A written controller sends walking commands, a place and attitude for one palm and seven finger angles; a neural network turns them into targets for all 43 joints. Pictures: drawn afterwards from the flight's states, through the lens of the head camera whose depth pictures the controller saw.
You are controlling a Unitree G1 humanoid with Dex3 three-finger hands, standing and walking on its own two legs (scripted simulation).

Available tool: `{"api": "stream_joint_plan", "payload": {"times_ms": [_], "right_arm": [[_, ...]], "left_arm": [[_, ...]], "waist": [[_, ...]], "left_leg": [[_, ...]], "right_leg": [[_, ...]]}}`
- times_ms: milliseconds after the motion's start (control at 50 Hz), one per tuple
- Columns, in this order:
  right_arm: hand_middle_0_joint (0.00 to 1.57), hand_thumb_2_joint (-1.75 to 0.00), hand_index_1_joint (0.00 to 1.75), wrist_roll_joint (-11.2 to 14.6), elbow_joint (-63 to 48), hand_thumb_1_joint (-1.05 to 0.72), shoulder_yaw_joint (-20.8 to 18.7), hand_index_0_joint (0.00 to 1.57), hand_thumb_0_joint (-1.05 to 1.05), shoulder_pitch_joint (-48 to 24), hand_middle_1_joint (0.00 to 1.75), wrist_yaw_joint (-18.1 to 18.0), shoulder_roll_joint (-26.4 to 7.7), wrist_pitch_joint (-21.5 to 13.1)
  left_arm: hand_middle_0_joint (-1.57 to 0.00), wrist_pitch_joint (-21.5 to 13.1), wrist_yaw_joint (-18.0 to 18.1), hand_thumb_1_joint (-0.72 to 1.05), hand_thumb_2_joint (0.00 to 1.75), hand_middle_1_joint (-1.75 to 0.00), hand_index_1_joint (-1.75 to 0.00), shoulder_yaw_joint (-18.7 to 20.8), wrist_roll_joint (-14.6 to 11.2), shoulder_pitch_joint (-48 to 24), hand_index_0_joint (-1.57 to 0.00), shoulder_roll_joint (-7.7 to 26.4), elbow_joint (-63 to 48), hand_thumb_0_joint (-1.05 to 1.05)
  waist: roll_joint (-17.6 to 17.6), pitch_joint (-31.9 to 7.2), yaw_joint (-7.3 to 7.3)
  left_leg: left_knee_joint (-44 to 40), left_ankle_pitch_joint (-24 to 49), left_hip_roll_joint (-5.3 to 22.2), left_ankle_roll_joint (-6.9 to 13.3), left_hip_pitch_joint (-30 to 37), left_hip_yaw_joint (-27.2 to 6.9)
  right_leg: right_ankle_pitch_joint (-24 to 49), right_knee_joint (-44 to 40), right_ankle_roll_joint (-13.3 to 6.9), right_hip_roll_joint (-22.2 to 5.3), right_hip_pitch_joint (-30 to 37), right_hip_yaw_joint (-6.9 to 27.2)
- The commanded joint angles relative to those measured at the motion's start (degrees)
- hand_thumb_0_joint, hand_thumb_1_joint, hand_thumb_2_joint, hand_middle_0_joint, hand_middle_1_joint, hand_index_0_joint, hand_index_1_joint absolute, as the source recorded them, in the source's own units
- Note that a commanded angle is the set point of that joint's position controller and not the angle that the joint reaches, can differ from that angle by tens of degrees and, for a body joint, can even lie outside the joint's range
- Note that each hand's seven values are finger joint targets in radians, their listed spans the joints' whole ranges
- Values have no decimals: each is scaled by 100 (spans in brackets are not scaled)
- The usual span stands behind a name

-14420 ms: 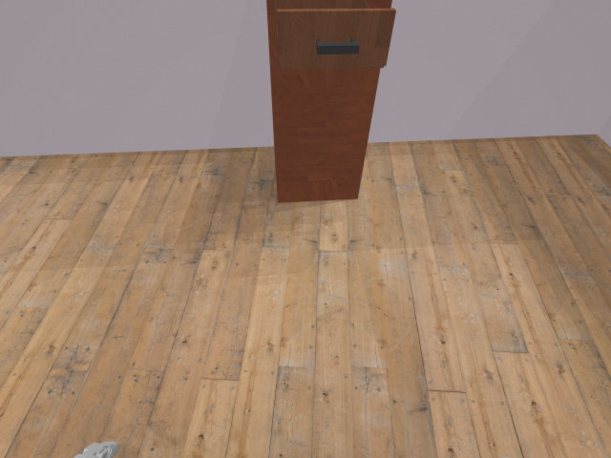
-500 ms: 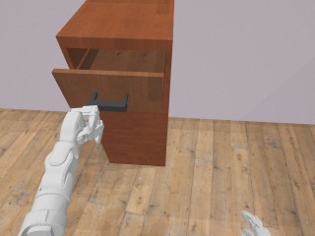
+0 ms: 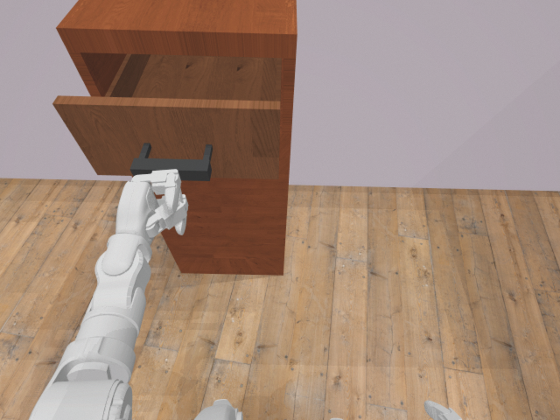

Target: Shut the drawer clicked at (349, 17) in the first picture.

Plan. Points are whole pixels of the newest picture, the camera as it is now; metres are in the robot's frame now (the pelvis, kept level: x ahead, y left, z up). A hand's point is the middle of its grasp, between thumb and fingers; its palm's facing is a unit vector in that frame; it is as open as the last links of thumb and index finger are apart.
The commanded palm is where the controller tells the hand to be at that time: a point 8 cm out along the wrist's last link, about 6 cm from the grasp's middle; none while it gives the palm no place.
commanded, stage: bring the fist close to the handle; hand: left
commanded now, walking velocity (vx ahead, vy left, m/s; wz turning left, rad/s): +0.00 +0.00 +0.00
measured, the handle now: (174, 159) +0.50 +0.18 +0.06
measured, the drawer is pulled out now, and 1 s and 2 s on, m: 0.13 0.12 0.00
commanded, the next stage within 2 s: push the drawer shut in 0.42 s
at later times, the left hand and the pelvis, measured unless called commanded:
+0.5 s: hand (175, 208) +0.40 +0.16 +0.06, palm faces -0.04 -1.00 +0.00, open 3.3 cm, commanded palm +0.37 +0.22 +0.07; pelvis -0.01 -0.01 -0.01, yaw +0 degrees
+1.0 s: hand (175, 193) +0.43 +0.17 +0.06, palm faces -0.02 -1.00 -0.01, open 3.0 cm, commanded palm +0.42 +0.21 +0.07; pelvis -0.01 +0.00 -0.02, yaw +1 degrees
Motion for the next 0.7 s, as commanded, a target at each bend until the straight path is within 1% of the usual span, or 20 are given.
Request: {"api": "stream_joint_plan", "payload": {"times_ms": [0,20,60,80,120,160,200,240,260,300,340,380,400,460,480,500,520,580,600,680], "right_arm": [[20,-90,30,16,-588,-90,-350,20,0,248,30,-82,-839,-133],[20,-90,30,17,-622,-90,-350,20,0,255,30,-70,-833,-122],[20,-90,30,18,-652,-90,-373,20,0,285,30,-79,-865,-106],[20,-90,30,21,-692,-90,-373,20,0,284,30,-80,-855,-95],[20,-90,30,53,-707,-90,-340,20,0,240,30,-87,-829,-58],[20,-90,30,63,-680,-90,-334,20,0,290,30,-119,-869,-20],[20,-90,30,84,-711,-90,-325,20,0,273,30,-139,-870,10],[20,-90,30,98,-739,-90,-305,20,0,256,30,-145,-843,24],[20,-90,30,87,-727,-90,-311,20,0,274,30,-153,-857,13],[20,-90,30,83,-735,-90,-328,20,0,285,30,-156,-860,16],[20,-90,30,93,-732,-90,-313,20,0,280,30,-151,-844,9],[20,-90,30,95,-743,-90,-315,20,0,282,30,-140,-845,0],[20,-90,30,100,-728,-90,-322,20,0,272,30,-133,-845,1],[20,-90,30,85,-742,-90,-319,20,0,307,30,-149,-905,18],[20,-90,30,90,-790,-90,-311,20,0,260,30,-139,-861,17],[20,-90,30,88,-808,-90,-304,20,0,246,30,-135,-855,23],[20,-90,30,98,-785,-90,-299,20,0,232,30,-143,-847,24],[20,-90,30,92,-638,-90,-303,20,0,288,30,-165,-855,1],[20,-90,30,87,-643,-90,-312,20,0,288,30,-162,-855,-18],[20,-90,30,61,-558,-90,-302,20,0,394,30,-145,-884,-5]], "left_arm": [[-140,-605,-7,90,90,-160,-160,365,-13,-2409,-140,1041,-1020,0],[-140,-632,-21,90,90,-160,-160,345,-23,-2363,-140,1003,-1041,0],[-140,-689,-31,90,90,-160,-160,501,-47,-2372,-140,1225,-1191,0],[-140,-693,-50,90,90,-160,-160,548,-76,-2289,-140,1260,-1292,0],[-140,-602,-110,90,90,-160,-160,450,-120,-2189,-140,1155,-1161,0],[-140,-515,-147,90,90,-160,-160,552,-135,-2175,-140,1294,-900,0],[-140,-455,-202,90,90,-160,-160,610,-183,-2139,-140,1358,-853,0],[-140,-432,-250,90,90,-160,-160,460,-189,-2310,-140,1239,-906,0],[-140,-458,-262,90,90,-160,-160,448,-191,-2431,-140,1251,-941,0],[-140,-472,-285,90,90,-160,-160,582,-216,-2257,-140,1362,-926,0],[-140,-485,-328,90,90,-160,-160,468,-235,-2367,-140,1262,-955,0],[-140,-493,-331,90,90,-160,-160,395,-216,-2351,-140,1197,-960,0],[-140,-480,-326,90,90,-160,-160,374,-231,-2369,-140,1162,-940,0],[-140,-464,-305,90,90,-160,-160,688,-234,-2278,-140,1545,-910,0],[-140,-461,-313,90,90,-160,-160,626,-233,-2212,-140,1442,-960,0],[-140,-463,-315,90,90,-160,-160,610,-230,-2162,-140,1421,-1002,0],[-140,-467,-309,90,90,-160,-160,486,-217,-2414,-140,1324,-1036,0],[-140,-528,-250,90,90,-160,-160,403,-170,-3056,-140,1292,-858,0],[-140,-552,-242,90,90,-160,-160,406,-164,-3019,-140,1274,-848,0],[-140,-520,-210,90,90,-160,-160,530,-96,-3144,-140,1416,-384,0]], "waist": [[122,-2044,-100],[191,-2127,-67],[136,-2372,-52],[185,-2560,6],[206,-2254,-39],[-107,-2002,-80],[-188,-1936,-65],[27,-1915,-108],[38,-1954,-143],[87,-2085,-87],[19,-2049,-134],[217,-2070,-130],[137,-1996,-159],[-44,-2062,-86],[120,-2096,-54],[105,-2063,-50],[94,-2020,-153],[100,-1905,-304],[249,-2028,-251],[211,-2137,-257]], "left_leg": [[-197,1345,-255,53,1757,-491],[-183,1331,-253,42,1785,-505],[-127,1439,-245,70,1855,-502],[-143,1508,-248,57,1908,-504],[-158,1415,-257,66,1752,-463],[-169,1185,-262,102,1479,-460],[-194,1043,-280,117,1338,-424],[-202,966,-284,113,1371,-424],[-164,988,-283,126,1414,-430],[-147,1056,-282,116,1480,-426],[-131,1025,-281,124,1420,-437],[-122,1039,-276,111,1518,-464],[-125,980,-271,115,1524,-461],[-121,972,-287,135,1343,-456],[-128,1023,-305,131,1371,-423],[-142,1023,-293,121,1397,-444],[-132,1003,-278,126,1440,-449],[-90,839,-253,120,1502,-518],[-70,887,-258,106,1566,-525],[4,1052,-256,107,1540,-544]], "right_leg": [[1979,-444,-35,304,-331,151],[1935,-425,-46,312,-335,148],[2040,-389,-46,339,-235,171],[2119,-384,-47,326,-126,184],[2134,-445,-40,339,-137,183],[1978,-488,-24,362,-167,187],[1938,-551,-5,338,-78,225],[1836,-560,-11,337,-166,218],[1829,-551,-17,350,-192,224],[1887,-552,-19,340,-146,238],[1887,-541,-9,342,-163,242],[1818,-511,-29,348,-294,210],[1761,-546,-17,352,-336,204],[1809,-533,-17,346,-108,249],[1907,-536,-10,329,-75,271],[1891,-531,-19,331,-100,240],[1846,-534,-8,341,-224,229],[1555,-542,-6,359,-548,207],[1570,-517,-21,353,-538,217],[1700,-445,-25,352,-565,204]]}}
